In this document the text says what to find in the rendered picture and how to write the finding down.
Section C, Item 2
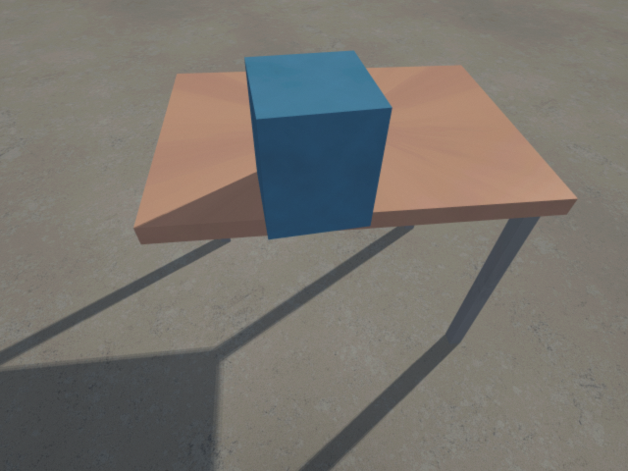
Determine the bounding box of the carton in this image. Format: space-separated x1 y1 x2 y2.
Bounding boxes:
244 50 393 239

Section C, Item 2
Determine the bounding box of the table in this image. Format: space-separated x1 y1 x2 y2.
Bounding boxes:
133 65 578 344

